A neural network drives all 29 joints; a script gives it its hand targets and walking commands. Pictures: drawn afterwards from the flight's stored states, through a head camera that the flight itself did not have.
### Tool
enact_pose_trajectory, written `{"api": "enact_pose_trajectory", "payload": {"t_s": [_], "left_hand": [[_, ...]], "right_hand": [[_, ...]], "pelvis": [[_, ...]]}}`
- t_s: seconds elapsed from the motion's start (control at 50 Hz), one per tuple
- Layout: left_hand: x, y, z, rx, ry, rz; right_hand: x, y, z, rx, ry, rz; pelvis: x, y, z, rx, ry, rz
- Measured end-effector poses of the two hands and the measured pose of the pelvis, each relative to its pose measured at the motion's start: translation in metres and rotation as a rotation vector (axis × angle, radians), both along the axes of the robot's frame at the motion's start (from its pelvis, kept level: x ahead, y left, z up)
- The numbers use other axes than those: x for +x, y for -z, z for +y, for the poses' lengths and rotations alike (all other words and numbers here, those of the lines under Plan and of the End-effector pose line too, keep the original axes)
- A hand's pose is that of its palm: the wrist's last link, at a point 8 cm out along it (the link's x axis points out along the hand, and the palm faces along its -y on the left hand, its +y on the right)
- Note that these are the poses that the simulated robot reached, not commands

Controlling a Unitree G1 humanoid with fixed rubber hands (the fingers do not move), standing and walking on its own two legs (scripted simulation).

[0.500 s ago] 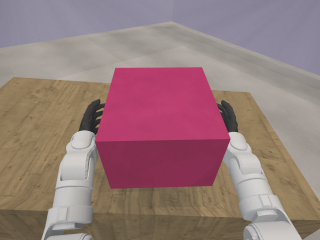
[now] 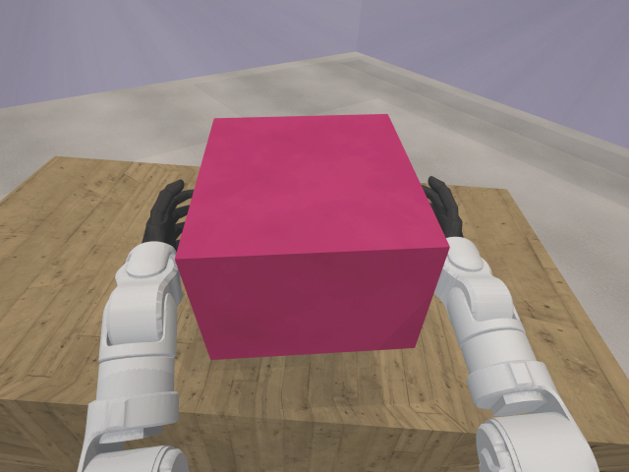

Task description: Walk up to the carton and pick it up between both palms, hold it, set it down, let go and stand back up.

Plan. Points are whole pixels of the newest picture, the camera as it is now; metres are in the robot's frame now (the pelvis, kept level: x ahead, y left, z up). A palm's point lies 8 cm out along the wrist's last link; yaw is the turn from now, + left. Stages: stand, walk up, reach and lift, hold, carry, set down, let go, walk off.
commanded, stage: hold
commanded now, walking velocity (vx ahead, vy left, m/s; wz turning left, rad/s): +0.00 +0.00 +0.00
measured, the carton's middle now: (307, 225) +0.41 +0.01 +0.16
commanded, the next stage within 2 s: none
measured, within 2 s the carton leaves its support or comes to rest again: neither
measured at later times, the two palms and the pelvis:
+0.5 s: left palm (175, 242) +0.36 +0.17 +0.17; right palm (453, 247) +0.36 -0.18 +0.17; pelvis -0.01 +0.00 +0.00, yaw -1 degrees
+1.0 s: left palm (173, 241) +0.36 +0.18 +0.17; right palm (450, 244) +0.37 -0.17 +0.17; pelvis +0.00 +0.00 +0.00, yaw +1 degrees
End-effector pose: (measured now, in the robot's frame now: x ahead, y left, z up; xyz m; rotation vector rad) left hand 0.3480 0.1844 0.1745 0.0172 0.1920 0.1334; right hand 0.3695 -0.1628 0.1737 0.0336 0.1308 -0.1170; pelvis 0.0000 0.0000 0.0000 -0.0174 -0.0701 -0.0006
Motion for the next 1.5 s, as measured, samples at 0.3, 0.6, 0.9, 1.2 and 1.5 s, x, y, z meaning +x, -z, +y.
{"api": "enact_pose_trajectory", "payload": {"t_s": [0.3, 0.6, 0.9, 1.2, 1.5], "left_hand": [[0.009, 0.002, -0.011, 0.004, 0.05, 0.013], [0.007, 0.002, -0.006, -0.004, 0.019, 0.017], [0.012, 0.004, -0.006, -0.005, 0.033, 0.009], [0.008, 0.004, -0.006, 0.005, 0.033, 0.01], [0.006, 0.0, -0.008, 0.022, 0.036, -0.009]], "right_hand": [[-0.01, 0.008, -0.012, -0.003, 0.053, 0.016], [-0.002, 0.005, -0.007, -0.004, 0.023, 0.02], [-0.001, 0.005, -0.007, -0.01, 0.034, 0.013], [-0.005, 0.007, -0.007, -0.001, 0.033, 0.015], [-0.006, 0.004, -0.009, 0.0, 0.029, 0.001]], "pelvis": [[-0.007, 0.001, 0.001, -0.001, -0.015, -0.014], [-0.007, 0.0, -0.003, 0.002, 0.001, 0.004], [-0.001, 0.0, -0.003, -0.002, -0.026, -0.005], [-0.001, 0.001, 0.002, -0.004, -0.006, -0.01], [-0.003, 0.001, -0.001, -0.006, -0.016, 0.007]]}}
